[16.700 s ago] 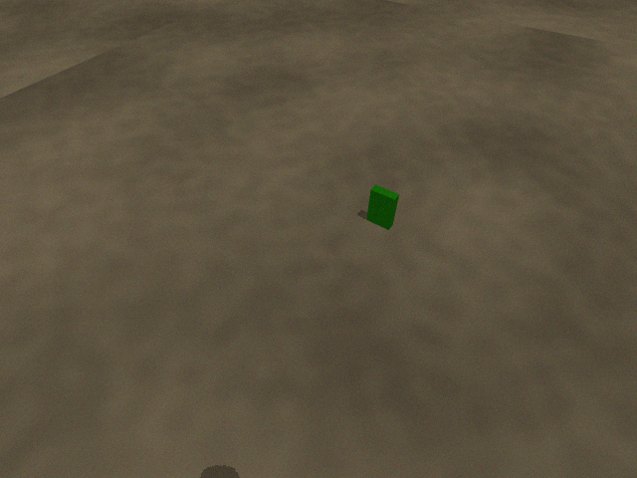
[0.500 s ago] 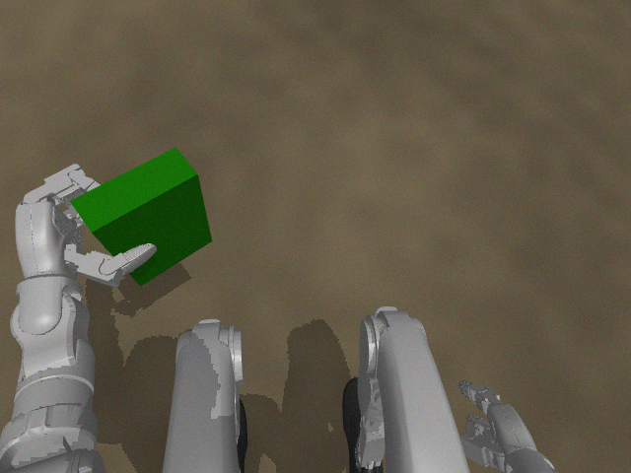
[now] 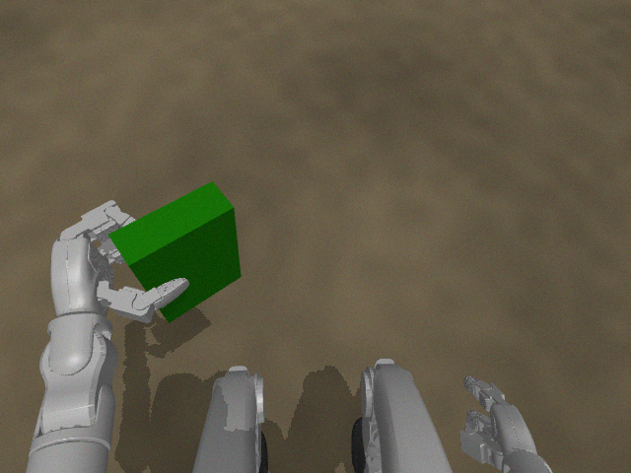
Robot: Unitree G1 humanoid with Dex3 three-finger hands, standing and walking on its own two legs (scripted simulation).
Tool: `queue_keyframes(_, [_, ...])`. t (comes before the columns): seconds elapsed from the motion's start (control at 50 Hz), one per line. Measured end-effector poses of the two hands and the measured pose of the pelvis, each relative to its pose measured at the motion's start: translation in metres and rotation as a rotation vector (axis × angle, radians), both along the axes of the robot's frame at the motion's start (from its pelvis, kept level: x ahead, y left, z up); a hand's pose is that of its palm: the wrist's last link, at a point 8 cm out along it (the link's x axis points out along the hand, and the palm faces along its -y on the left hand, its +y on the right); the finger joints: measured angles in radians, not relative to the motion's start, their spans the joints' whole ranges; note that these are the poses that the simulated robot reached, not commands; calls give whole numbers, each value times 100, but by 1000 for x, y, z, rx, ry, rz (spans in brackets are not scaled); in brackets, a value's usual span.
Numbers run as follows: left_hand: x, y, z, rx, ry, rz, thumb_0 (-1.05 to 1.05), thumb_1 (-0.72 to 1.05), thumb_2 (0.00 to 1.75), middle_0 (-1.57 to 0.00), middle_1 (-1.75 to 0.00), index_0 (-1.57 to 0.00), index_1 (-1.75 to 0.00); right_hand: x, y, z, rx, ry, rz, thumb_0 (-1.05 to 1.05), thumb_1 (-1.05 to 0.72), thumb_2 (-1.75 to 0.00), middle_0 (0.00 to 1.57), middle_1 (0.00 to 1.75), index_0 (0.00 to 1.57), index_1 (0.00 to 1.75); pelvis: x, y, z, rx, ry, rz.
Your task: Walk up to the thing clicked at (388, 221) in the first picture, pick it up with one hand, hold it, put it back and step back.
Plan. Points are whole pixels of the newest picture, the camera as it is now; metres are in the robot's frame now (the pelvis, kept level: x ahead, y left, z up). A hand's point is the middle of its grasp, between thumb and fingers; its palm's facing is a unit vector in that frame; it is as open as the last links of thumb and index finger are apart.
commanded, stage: hold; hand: left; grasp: from the side
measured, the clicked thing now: (188, 260) +0.38 +0.15 +0.00
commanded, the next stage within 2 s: crouch in 1.66 s
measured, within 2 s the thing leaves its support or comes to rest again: neither
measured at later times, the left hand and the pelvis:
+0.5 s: hand (100, 208) +0.37 +0.19 +0.14, palm faces +0.16 -0.99 -0.05, open 8.5 cm; pelvis +0.03 +0.00 +0.11, yaw +1 degrees
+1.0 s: hand (100, 165) +0.38 +0.18 +0.19, palm faces +0.15 -0.99 -0.04, open 8.5 cm; pelvis +0.05 -0.01 +0.15, yaw +1 degrees
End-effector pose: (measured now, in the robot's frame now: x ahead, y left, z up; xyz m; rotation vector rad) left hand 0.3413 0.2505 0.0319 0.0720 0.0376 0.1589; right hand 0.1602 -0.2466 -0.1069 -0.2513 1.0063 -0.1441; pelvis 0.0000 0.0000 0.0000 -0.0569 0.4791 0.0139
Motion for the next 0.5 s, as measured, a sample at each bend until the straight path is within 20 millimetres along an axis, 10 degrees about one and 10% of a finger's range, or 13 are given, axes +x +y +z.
queue_keyframes(0.5, [-1, -7, 115, -27, 1, 0, 1, -47, 97, -105, -129, -105, -127, 1, 3, 119, -4, -47, -1, 1, -93, -89, 21, 29, 20, 30, 27, 2, 109, 13, -183, 7])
